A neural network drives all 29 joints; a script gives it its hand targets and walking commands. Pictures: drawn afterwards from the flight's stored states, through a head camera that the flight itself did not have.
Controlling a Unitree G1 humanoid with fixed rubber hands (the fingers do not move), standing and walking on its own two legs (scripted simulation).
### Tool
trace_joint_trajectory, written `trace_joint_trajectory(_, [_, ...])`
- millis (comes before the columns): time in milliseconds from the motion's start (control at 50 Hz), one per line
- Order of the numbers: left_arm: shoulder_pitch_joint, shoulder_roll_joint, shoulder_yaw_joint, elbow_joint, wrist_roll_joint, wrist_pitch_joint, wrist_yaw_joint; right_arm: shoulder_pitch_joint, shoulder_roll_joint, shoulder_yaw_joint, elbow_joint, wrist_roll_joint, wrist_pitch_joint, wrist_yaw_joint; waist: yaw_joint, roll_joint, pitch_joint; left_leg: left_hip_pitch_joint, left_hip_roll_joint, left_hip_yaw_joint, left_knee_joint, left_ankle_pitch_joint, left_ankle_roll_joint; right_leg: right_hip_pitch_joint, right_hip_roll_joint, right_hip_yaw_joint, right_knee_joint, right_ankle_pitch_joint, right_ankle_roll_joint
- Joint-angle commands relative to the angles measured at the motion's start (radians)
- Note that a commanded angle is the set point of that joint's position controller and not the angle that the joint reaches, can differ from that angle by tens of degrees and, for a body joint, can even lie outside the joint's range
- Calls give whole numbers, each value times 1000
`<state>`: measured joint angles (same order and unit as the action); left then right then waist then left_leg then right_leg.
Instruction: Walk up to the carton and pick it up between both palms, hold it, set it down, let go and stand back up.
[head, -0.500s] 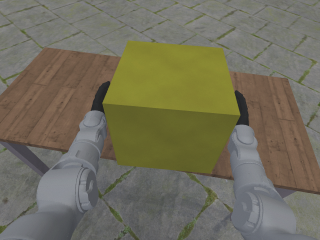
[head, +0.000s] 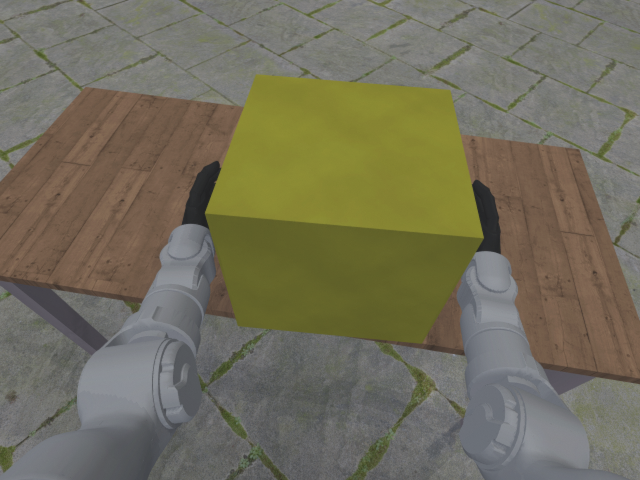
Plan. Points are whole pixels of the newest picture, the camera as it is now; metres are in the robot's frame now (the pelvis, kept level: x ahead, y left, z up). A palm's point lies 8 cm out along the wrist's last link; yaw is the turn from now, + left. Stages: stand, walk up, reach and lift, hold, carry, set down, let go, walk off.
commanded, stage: set down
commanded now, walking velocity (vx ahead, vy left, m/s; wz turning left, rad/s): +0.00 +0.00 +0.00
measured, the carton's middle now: (340, 211) +0.47 -0.02 +0.03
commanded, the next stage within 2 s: none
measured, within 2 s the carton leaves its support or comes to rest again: neither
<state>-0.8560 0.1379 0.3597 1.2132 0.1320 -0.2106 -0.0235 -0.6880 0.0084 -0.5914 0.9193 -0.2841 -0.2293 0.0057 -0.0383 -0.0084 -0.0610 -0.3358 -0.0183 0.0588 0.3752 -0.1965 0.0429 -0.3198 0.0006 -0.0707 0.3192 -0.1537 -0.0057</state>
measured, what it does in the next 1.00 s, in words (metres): stands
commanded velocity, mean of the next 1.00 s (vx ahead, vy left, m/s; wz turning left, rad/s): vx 0.00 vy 0.00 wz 0.00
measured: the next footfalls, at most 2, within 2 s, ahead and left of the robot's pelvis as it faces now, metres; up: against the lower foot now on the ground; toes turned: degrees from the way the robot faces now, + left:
none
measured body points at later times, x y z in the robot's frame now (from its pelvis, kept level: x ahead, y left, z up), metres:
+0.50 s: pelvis +0.00 -0.01 +0.00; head +0.06 +0.01 +0.45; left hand +0.43 +0.17 +0.05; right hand +0.40 -0.20 +0.06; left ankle -0.01 +0.08 -0.75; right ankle -0.01 -0.11 -0.75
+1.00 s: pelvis +0.00 -0.01 -0.01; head +0.08 +0.00 +0.43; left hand +0.45 +0.17 +0.02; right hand +0.41 -0.21 +0.02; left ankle -0.01 +0.08 -0.75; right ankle -0.01 -0.11 -0.75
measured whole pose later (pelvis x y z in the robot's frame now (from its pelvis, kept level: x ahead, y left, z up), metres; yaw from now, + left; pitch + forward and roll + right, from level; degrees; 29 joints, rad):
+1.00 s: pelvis +0.00 -0.01 -0.01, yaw -2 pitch +19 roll -1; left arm -0.94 0.26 0.07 1.43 -0.14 -0.28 0.03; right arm -0.78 -0.11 -0.24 1.17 0.02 -0.21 -0.06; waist -0.05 0.01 -0.19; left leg -0.60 0.01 0.08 0.50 -0.24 0.03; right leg -0.58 0.02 -0.06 0.43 -0.18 -0.02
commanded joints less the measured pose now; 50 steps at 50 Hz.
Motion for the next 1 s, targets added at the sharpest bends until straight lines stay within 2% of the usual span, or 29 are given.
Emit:
trace_joint_trajectory(0, [-594,-459,-175,-114,68,-38,-120,-533,414,301,-13,-78,-5,140,-19,45,-509,286,59,-17,5,362,-93,137,-8,-24,12,271,15])
trace_joint_trajectory(140, [-565,-443,-142,-96,92,-32,-130,-501,421,278,-10,-102,5,138,-21,33,-468,242,54,-11,-19,284,-79,160,-16,-18,15,255,23])
trace_joint_trajectory(260, [-557,-434,-132,-97,105,-37,-128,-483,424,261,-17,-122,4,137,-17,47,-471,246,53,-7,-20,270,-79,139,-17,-20,17,235,23])
trace_joint_trajectory(480, [-527,-393,-87,-86,132,-29,-132,-449,406,222,-19,-146,17,131,-10,38,-423,221,51,-1,-35,220,-67,122,-20,-16,8,177,24])
trace_joint_trajectory(580, [-521,-362,-78,-95,138,-30,-124,-432,381,205,-16,-150,17,122,-11,46,-431,230,52,-1,-30,233,-70,110,-19,-16,10,176,25])
trace_joint_trajectory(680, [-515,-252,-62,-107,126,-37,-91,-419,268,172,-11,-130,8,96,-9,58,-455,252,55,-1,-14,271,-79,72,-13,-16,11,169,21])
trace_joint_trajectory(760, [-505,-57,-69,-108,74,-49,-33,-410,63,162,11,-52,-2,44,-7,68,-492,244,58,-5,10,304,-87,41,-6,-7,20,184,16])
trace_joint_trajectory(840, [-579,187,-217,-55,-158,-89,54,-501,-182,291,56,191,-17,-40,-9,90,-672,154,60,-19,90,357,-106,-2,7,27,78,253,1])
trace_joint_trajectory(880, [-624,235,-292,-11,-272,-126,68,-560,-223,371,54,290,-29,-65,-11,80,-796,100,57,-27,143,389,-106,6,5,40,127,325,0])
trace_joint_trajectory(920, [-654,289,-338,33,-351,-162,66,-604,-273,433,51,366,-45,-82,-10,68,-911,65,54,-36,196,449,-110,30,6,42,183,424,5])
trace_joint_trajectory(980, [-652,366,-367,96,-403,-195,52,-629,-362,498,76,458,-70,-101,-7,57,-1000,31,46,-44,267,552,-122,62,10,41,258,576,21])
